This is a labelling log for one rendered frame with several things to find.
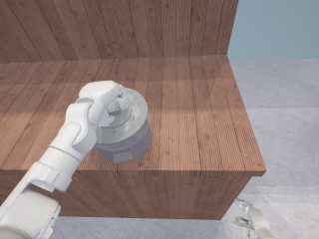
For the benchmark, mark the robot left upper arm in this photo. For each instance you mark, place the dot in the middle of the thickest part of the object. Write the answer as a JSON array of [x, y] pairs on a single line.
[[31, 216]]

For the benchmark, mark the robot left forearm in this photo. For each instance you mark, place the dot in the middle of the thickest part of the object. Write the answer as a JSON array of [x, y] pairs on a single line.
[[55, 168]]

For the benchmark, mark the robot right hand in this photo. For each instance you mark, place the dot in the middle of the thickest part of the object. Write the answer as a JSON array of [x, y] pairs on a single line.
[[256, 220]]

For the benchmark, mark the robot right forearm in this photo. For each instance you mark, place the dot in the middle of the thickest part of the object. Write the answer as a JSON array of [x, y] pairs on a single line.
[[264, 233]]

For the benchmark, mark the table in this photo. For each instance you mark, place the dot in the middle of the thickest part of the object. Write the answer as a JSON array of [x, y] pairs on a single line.
[[203, 149]]

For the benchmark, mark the lid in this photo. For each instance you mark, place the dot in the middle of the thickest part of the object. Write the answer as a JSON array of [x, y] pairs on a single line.
[[127, 124]]

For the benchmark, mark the pot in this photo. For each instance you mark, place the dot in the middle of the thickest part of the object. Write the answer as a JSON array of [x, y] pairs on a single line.
[[127, 150]]

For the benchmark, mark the knob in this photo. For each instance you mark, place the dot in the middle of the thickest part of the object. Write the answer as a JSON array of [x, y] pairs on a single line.
[[113, 108]]

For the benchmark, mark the robot left hand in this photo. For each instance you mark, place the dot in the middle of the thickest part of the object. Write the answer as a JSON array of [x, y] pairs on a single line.
[[106, 92]]

